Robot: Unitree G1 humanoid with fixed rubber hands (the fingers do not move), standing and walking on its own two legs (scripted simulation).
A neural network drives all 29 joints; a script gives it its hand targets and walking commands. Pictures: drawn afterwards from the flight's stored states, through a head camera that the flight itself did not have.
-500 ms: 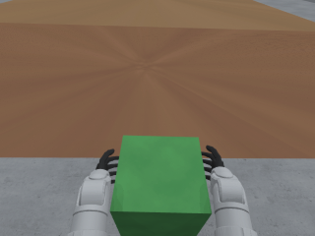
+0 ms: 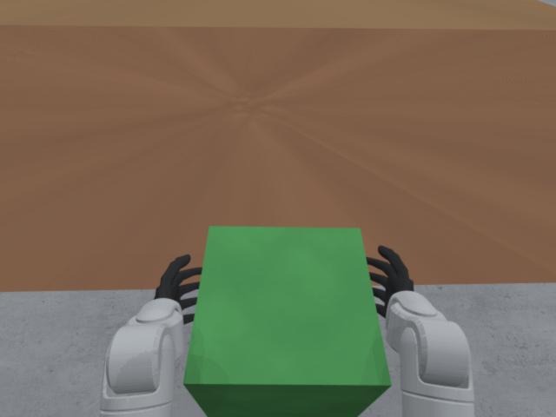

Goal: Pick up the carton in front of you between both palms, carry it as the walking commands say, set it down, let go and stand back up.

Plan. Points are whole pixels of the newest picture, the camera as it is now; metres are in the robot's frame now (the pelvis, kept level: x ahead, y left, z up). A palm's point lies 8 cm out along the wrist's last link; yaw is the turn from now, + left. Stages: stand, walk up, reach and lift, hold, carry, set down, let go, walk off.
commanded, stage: carry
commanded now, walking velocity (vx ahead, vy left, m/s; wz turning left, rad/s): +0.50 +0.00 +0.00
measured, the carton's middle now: (282, 332) +0.28 +0.00 +0.01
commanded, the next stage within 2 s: none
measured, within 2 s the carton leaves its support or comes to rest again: neither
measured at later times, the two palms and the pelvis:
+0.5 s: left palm (232, 181) +0.57 +0.10 +0.06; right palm (379, 184) +0.57 -0.20 +0.06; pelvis +0.30 -0.04 -0.03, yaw -1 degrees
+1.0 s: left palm (237, 94) +0.93 +0.11 +0.09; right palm (348, 92) +0.91 -0.19 +0.10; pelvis +0.63 -0.02 -0.03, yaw -3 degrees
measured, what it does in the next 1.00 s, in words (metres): walks ahead: left foot, then right foot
